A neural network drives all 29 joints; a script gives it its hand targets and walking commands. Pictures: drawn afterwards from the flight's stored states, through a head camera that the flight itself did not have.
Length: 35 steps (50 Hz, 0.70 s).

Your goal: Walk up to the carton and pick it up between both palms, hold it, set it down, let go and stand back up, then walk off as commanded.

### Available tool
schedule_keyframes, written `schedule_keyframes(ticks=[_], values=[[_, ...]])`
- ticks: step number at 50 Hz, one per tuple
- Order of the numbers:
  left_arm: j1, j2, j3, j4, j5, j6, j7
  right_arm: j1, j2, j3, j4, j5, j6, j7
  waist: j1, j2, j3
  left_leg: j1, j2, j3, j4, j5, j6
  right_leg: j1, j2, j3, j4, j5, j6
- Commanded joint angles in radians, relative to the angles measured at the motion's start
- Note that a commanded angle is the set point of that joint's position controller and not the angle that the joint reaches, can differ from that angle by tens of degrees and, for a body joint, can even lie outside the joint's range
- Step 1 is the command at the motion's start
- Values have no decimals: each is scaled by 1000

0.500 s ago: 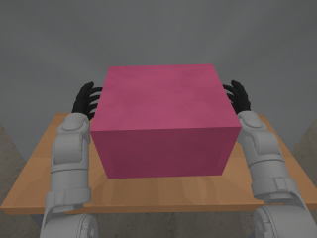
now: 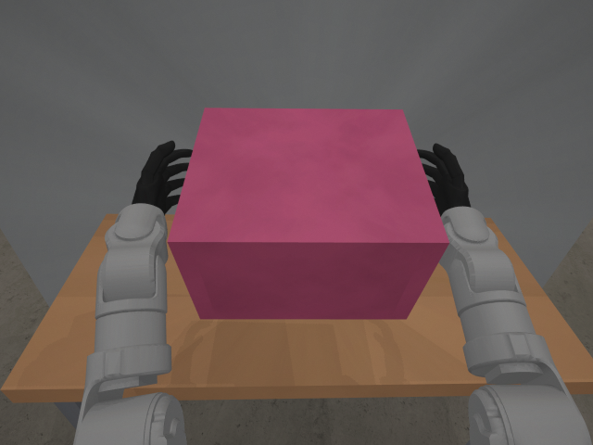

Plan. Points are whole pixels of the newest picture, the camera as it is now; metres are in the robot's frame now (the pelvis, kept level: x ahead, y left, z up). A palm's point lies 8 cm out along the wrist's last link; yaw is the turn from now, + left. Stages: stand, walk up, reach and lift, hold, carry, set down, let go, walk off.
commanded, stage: set down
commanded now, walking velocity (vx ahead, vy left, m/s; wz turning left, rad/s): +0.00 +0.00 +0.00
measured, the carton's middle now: (303, 211) +0.40 -0.01 +0.17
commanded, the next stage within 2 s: none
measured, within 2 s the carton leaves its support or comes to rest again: neither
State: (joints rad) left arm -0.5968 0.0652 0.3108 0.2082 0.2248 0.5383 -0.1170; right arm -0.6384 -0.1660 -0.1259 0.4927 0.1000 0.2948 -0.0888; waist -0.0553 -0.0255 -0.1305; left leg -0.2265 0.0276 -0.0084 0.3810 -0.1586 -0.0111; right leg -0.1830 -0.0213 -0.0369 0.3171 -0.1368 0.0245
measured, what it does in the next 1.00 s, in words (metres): stands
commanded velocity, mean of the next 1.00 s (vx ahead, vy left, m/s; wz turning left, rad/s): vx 0.00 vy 0.00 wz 0.00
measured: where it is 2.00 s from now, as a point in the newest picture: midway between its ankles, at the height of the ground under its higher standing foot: outside the picture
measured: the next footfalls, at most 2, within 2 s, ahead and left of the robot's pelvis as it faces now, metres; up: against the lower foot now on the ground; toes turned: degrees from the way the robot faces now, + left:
none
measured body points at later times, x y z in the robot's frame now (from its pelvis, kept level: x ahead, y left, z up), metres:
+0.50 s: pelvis +0.03 +0.00 +0.00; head +0.02 +0.02 +0.45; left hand +0.42 +0.18 +0.15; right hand +0.41 -0.20 +0.14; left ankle +0.03 +0.12 -0.75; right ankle +0.02 -0.13 -0.75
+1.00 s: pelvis +0.03 +0.00 +0.00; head +0.02 +0.02 +0.45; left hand +0.43 +0.17 +0.13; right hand +0.40 -0.21 +0.13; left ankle +0.03 +0.12 -0.75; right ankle +0.02 -0.13 -0.75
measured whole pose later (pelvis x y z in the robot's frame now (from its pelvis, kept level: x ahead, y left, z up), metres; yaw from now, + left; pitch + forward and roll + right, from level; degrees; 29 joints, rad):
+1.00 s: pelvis +0.03 +0.00 +0.00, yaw +0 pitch +1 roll -1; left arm -0.58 0.06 0.30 0.52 0.17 0.19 -0.10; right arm -0.54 -0.11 -0.19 0.66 -0.02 -0.02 -0.10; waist -0.06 -0.04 -0.05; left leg -0.20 0.02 -0.01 0.37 -0.19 -0.01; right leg -0.15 -0.02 -0.04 0.30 -0.17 0.02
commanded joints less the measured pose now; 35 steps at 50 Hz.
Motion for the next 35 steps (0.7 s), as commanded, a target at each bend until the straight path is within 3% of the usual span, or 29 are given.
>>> schedule_keyframes(ticks=[1, 3, 4, 5, 7, 8, 10, 11, 14, 15, 16, 19, 20, 23, 24, 25, 26, 29, 30, 31, 33, 34, 35], values=[[-593, -430, -272, 69, -33, -116, -172, -680, 555, 147, -150, -74, -187, 167, 1, 6, -132, 139, -72, 87, -183, -118, 21, 241, 33, -51, -87, -140, 5], [-546, -419, -279, 131, -46, -130, -187, -708, 547, 157, -187, -94, -227, 151, -14, -33, -147, 146, -76, 99, -183, -109, 36, 266, 33, -55, -104, -141, 18], [-610, -441, -300, 92, -52, -158, -180, -734, 583, 195, -201, -93, -251, 149, 9, -35, -169, 126, -73, 99, -182, -75, 26, 298, 31, -56, -85, -99, 19], [-598, -451, -344, 72, -85, -175, -164, -741, 574, 217, -236, -73, -284, 147, 5, -23, -196, 135, -69, 95, -168, -30, 18, 303, 35, -56, -77, -41, 21], [-601, -463, -388, 50, -96, -213, -146, -676, 578, 217, -174, -78, -307, 141, -5, 24, -253, 220, -60, 86, -147, 17, 1, 268, 42, -68, -69, 2, 7], [-548, -482, -371, 92, -87, -210, -146, -665, 588, 208, -155, -86, -315, 135, -9, -12, -214, 209, -62, 95, -147, 24, 6, 267, 45, -78, -77, 4, 16], [-547, -467, -398, 86, -90, -228, -135, -622, 568, 226, -161, -89, -322, 123, -30, -9, -278, 250, -60, 83, -122, 86, -3, 277, 50, -68, -67, 83, 13], [-501, -460, -391, 54, -90, -241, -128, -600, 574, 263, -164, -65, -336, 118, -2, -38, -319, 275, -64, 90, -103, 178, -4, 321, 56, -74, -54, 173, 26], [-473, -435, -365, 91, -68, -246, -130, -548, 565, 279, -138, -71, -334, 100, -27, -51, -258, 240, -68, 83, -97, 208, -5, 364, 53, -61, -45, 248, 31], [-449, -426, -351, 79, -55, -238, -133, -553, 568, 310, -159, -52, -333, 97, 2, -62, -260, 235, -76, 89, -94, 228, -3, 376, 51, -57, -44, 279, 37], [-423, -428, -369, 103, -63, -239, -135, -517, 540, 294, -149, -63, -335, 92, -34, -40, -239, 224, -81, 92, -87, 227, -13, 398, 49, -52, -40, 320, 33], [-427, -459, -439, -11, -84, -251, -116, -489, 561, 364, -189, -16, -345, 87, -15, 9, -317, 301, -73, 75, -31, 455, -44, 375, 68, -58, -24, 422, 28], [-396, -451, -434, -2, -83, -244, -114, -480, 544, 364, -190, -11, -346, 79, -32, 8, -306, 303, -73, 69, -31, 446, -45, 384, 71, -61, -26, 436, 28], [-393, -438, -434, -10, -105, -259, -108, -528, 549, 410, -312, -5, -350, 71, -18, -52, -335, 267, -79, 74, -32, 420, -28, 438, 60, -47, 3, 572, 41], [-448, -447, -467, -62, -124, -279, -92, -527, 555, 417, -330, -2, -359, 76, -14, -32, -387, 254, -72, 60, -22, 451, -41, 442, 59, -52, 11, 571, 37], [-465, -461, -486, -19, -129, -280, -89, -562, 550, 397, -322, -4, -367, 73, -31, -25, -422, 277, -77, 54, -29, 404, -38, 427, 59, -52, 3, 526, 35], [-433, -447, -454, 11, -116, -283, -90, -513, 537, 369, -229, -24, -355, 79, -29, 4, -325, 283, -71, 58, -29, 414, -46, 379, 62, -52, -17, 471, 30], [-507, -453, -437, 29, -91, -297, -89, -530, 542, 312, -163, -48, -361, 96, -23, 29, -285, 289, -63, 68, -62, 325, -46, 317, 56, -62, -37, 319, 23], [-497, -437, -406, 78, -79, -295, -98, -518, 536, 286, -133, -62, -353, 92, -31, -6, -251, 261, -74, 78, -77, 237, -27, 334, 50, -54, -52, 279, 23], [-479, -452, -426, 85, -97, -292, -106, -522, 541, 286, -162, -88, -358, 97, -44, -36, -261, 246, -69, 81, -81, 218, -23, 333, 54, -63, -38, 324, 32], [-476, -439, -383, 141, -77, -292, -115, -540, 542, 274, -171, -101, -355, 93, -38, -57, -236, 205, -86, 86, -89, 170, -13, 330, 46, -56, -42, 316, 38], [-505, -445, -411, 156, -83, -300, -112, -533, 539, 247, -148, -102, -354, 95, -56, -22, -249, 227, -70, 81, -94, 173, -22, 304, 52, -64, -47, 268, 25], [-530, -459, -406, 108, -81, -313, -104, -536, 544, 252, -130, -93, -367, 106, -22, 17, -249, 252, -58, 74, -78, 242, -38, 275, 57, -61, -52, 223, 19]])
